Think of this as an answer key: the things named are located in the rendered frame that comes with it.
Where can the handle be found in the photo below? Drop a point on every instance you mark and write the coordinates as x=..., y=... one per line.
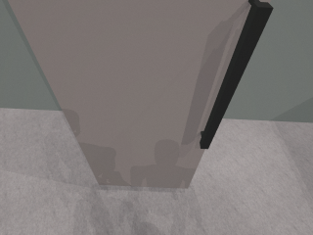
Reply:
x=256, y=20

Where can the fridge door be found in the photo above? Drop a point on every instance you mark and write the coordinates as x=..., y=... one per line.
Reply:
x=135, y=79

